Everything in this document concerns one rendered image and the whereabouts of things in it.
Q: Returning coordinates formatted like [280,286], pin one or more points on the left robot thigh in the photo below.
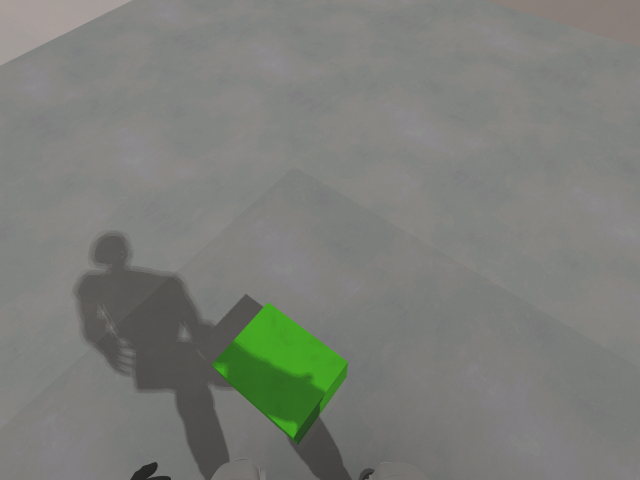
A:
[239,470]

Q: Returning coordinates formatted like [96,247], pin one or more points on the carton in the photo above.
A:
[283,370]

